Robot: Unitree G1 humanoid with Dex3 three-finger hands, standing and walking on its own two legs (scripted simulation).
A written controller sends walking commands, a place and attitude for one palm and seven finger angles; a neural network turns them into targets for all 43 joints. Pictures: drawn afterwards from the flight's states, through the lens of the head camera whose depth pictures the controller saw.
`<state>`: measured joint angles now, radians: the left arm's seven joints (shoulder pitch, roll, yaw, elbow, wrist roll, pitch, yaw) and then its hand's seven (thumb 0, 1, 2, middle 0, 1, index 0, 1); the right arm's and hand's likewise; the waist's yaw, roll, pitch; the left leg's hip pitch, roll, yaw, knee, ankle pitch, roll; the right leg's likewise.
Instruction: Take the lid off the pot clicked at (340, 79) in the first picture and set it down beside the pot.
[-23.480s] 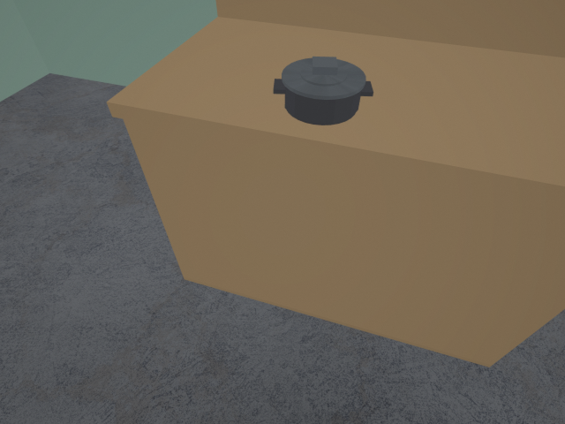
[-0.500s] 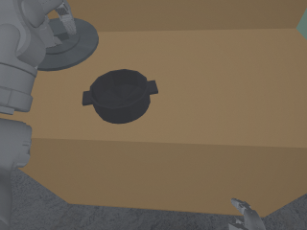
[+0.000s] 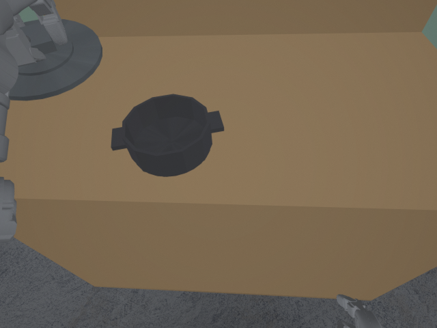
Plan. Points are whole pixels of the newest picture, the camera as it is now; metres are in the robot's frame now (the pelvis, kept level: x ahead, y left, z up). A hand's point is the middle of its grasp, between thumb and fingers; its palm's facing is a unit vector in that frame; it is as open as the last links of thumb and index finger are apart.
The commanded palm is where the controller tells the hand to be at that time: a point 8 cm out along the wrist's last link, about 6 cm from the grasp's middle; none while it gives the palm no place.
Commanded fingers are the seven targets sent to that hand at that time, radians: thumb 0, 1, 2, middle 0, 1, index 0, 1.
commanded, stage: move the lid sideways beside the pot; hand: left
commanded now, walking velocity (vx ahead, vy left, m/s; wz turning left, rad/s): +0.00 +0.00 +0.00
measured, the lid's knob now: (31, 41) +0.47 +0.29 +0.29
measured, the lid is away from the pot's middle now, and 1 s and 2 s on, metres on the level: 0.17 0.23 0.24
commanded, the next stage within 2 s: lower the lid onto the table in 0.72 s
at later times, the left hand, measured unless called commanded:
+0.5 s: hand out of the picture +0.43 +0.31 +0.30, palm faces -0.11 -0.06 -0.99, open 7.1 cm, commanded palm +0.41 +0.32 +0.38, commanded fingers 0.00 0.39 1.28 -0.85 -0.79 -1.00 -0.88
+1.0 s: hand out of the picture +0.44 +0.33 +0.29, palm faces -0.13 -0.10 -0.99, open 7.1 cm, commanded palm +0.42 +0.33 +0.36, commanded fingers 0.00 0.39 1.28 -0.85 -0.79 -1.00 -0.88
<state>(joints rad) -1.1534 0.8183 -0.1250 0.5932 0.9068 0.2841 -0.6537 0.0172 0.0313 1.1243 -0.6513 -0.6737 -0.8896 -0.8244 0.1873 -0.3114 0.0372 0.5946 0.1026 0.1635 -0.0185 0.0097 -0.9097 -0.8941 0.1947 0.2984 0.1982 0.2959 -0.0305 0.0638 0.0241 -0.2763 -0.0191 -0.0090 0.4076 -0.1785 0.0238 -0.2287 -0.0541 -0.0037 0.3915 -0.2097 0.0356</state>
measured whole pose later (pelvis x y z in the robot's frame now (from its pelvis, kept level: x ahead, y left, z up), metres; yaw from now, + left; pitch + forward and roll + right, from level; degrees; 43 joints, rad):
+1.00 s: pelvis +0.01 +0.00 +0.00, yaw +0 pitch +4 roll -1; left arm -1.18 0.92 -0.07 0.75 0.94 0.24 -0.65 0.01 0.04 1.12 -0.65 -0.68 -0.89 -0.83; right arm 0.21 -0.32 0.04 0.62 0.12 0.17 -0.03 0.01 -0.91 -0.89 0.20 0.30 0.20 0.30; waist -0.05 0.06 0.04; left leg -0.29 -0.01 -0.02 0.42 -0.20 0.02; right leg -0.22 -0.04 -0.02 0.37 -0.21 0.04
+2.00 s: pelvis +0.00 +0.00 +0.00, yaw +1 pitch +3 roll -1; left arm -1.06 0.87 -0.06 0.84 0.91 0.15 -0.61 0.01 0.04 1.12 -0.64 -0.68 -0.89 -0.83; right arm 0.22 -0.30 0.04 0.64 0.11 0.15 -0.04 0.01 -0.91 -0.89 0.20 0.30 0.20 0.30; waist -0.06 0.04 0.04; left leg -0.32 -0.01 -0.03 0.48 -0.22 0.03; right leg -0.23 -0.04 -0.02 0.39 -0.22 0.04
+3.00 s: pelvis +0.00 +0.01 -0.01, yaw +1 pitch +4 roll -2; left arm -0.95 0.85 -0.03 0.90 0.88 0.04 -0.56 0.01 0.05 1.12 -0.63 -0.68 -0.89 -0.83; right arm 0.25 -0.31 0.03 0.66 0.10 0.17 -0.04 0.01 -0.91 -0.89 0.20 0.30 0.20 0.30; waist -0.07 0.04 0.02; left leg -0.38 0.00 -0.03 0.54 -0.24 0.03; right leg -0.28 -0.03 -0.02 0.43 -0.23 0.04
